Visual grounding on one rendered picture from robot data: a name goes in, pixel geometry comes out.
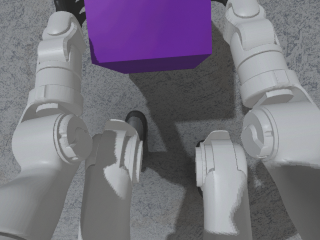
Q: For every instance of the left robot hand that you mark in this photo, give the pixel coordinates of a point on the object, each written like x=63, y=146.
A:
x=73, y=7

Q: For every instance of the right robot foot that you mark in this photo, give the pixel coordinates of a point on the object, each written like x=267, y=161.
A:
x=199, y=188

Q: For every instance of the right robot upper arm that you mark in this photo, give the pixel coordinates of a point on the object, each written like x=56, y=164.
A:
x=286, y=138

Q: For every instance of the left robot upper arm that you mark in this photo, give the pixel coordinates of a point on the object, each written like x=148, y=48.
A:
x=49, y=151

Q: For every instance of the robot left forearm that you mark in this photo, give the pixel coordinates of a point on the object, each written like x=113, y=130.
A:
x=58, y=70

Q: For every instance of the robot right forearm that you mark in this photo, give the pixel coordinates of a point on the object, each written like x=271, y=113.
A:
x=258, y=57

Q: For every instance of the left robot foot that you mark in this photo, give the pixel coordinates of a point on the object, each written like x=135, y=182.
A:
x=138, y=121

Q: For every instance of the robot foot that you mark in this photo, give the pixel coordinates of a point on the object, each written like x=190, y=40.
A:
x=199, y=188
x=138, y=121

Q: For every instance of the carton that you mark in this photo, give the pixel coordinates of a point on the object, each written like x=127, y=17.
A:
x=138, y=36

